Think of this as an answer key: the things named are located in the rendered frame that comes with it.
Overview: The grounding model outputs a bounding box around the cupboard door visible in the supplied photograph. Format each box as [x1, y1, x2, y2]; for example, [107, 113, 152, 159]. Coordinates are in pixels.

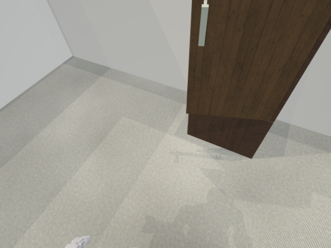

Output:
[186, 0, 331, 120]

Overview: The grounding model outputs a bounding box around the left robot hand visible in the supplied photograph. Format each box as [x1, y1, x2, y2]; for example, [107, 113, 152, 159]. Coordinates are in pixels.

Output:
[64, 236, 91, 248]

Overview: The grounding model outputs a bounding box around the handle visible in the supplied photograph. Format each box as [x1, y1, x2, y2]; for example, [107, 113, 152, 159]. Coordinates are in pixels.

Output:
[198, 0, 209, 46]

